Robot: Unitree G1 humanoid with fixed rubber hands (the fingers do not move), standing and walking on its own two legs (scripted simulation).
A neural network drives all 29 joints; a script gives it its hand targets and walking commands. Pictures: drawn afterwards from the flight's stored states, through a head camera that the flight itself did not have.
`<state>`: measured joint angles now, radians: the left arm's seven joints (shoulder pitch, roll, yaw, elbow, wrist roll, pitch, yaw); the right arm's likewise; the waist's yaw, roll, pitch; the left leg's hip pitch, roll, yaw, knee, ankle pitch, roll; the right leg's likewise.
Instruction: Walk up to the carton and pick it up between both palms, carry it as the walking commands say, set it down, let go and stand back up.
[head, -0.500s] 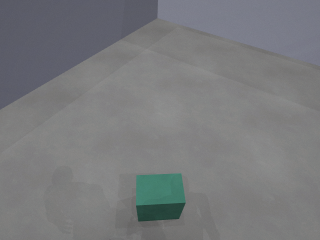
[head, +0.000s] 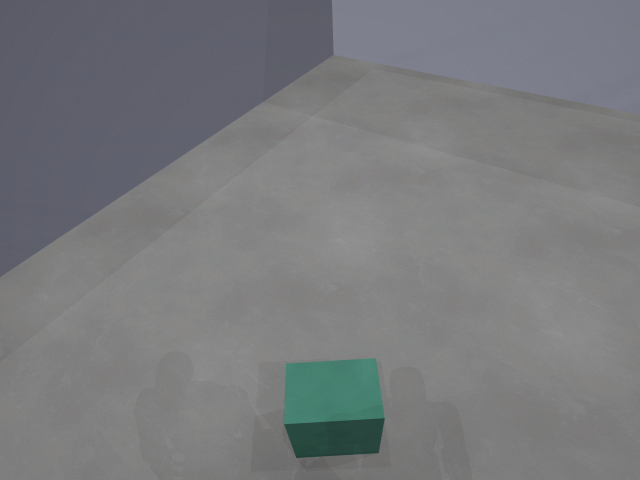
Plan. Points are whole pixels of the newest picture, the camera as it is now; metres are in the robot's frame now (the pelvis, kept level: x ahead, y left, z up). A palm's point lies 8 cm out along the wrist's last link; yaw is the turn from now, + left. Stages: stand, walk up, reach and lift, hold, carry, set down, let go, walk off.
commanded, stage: stand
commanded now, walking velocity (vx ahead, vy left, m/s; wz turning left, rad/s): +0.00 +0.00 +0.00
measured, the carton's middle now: (334, 410) +0.46 +0.02 -0.64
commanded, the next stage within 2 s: reach and lift in 1.28 s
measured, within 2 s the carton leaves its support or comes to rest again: neither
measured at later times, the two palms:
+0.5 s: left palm out of the picture +0.01 +0.23 -0.14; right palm out of the picture +0.00 -0.18 -0.16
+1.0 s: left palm out of the picture +0.02 +0.22 -0.14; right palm out of the picture +0.01 -0.19 -0.16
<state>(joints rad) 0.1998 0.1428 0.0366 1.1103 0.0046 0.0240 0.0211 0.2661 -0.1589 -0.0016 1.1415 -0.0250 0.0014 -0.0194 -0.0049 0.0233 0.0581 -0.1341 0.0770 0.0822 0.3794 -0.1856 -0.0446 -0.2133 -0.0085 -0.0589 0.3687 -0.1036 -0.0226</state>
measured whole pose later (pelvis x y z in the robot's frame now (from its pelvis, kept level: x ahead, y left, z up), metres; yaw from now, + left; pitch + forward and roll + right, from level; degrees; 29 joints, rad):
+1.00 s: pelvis +0.04 +0.01 +0.00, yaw +0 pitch -3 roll +0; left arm 0.28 0.11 0.01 1.15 0.02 -0.01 0.04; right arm 0.29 -0.12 -0.01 1.17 -0.02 -0.01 -0.04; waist 0.00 0.02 0.06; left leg -0.08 0.06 0.09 0.38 -0.25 -0.03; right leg -0.18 -0.02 -0.05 0.41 -0.18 0.00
